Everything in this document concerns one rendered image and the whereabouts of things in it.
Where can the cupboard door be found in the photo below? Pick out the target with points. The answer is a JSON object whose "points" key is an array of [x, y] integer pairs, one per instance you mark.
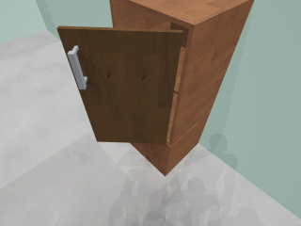
{"points": [[131, 76]]}

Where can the handle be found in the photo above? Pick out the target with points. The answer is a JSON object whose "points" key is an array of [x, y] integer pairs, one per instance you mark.
{"points": [[75, 65]]}

